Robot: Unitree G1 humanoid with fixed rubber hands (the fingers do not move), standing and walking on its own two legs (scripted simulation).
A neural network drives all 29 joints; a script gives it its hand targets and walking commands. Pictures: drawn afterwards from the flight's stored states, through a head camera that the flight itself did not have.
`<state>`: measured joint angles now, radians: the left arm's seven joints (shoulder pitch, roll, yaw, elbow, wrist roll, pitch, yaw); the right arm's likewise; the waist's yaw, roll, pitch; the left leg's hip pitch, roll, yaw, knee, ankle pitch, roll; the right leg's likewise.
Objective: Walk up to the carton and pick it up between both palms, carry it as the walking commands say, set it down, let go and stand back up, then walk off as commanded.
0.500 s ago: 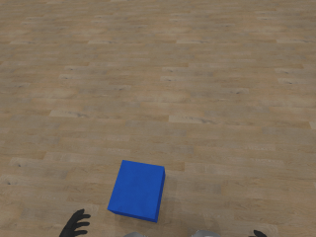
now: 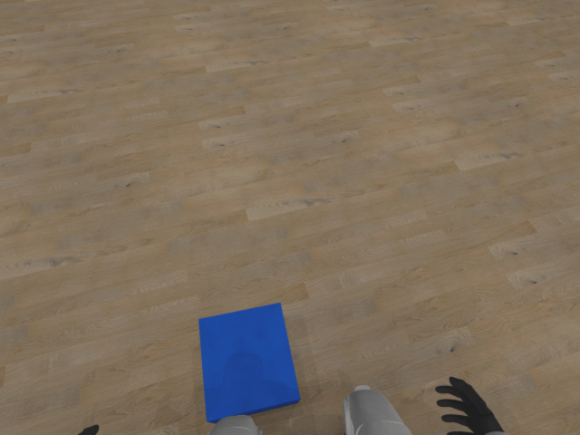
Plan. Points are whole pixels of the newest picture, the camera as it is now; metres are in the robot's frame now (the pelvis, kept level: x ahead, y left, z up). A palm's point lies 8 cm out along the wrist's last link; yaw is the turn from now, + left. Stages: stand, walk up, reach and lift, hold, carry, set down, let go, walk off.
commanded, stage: walk off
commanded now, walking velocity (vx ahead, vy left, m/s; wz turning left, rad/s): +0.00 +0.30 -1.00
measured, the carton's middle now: (248, 361) +0.30 +0.15 -0.69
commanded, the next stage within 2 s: stand in 0.96 s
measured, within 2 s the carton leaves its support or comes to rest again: neither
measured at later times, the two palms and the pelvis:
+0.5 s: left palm (93, 335) +0.23 +0.35 -0.11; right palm out of the picture -0.04 -0.11 -0.13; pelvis +0.02 +0.15 +0.00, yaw -31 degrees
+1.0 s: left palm (134, 220) +0.44 +0.35 -0.12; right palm out of the picture +0.00 +0.10 -0.11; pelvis +0.16 +0.30 +0.00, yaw -59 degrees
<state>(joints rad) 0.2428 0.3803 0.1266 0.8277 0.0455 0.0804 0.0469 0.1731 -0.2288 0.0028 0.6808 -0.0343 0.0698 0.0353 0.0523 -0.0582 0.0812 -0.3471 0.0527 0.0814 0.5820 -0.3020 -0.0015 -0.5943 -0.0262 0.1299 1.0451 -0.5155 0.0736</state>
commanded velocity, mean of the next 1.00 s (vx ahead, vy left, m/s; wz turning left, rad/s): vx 0.00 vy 0.28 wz -0.94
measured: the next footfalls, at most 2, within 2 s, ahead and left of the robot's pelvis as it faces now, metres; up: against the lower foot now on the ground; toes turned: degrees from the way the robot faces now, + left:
right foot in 0.36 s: -0.02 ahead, +0.02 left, +0.00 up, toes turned -33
left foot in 0.46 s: +0.15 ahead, +0.29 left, +0.06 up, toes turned -28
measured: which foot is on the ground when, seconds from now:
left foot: down 0.00-0.36, up 0.38-0.44, down 0.46-0.56, up 0.58-0.68, down 0.70-1.00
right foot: up 0.00-0.34, down 0.36-0.68, up 0.70-1.00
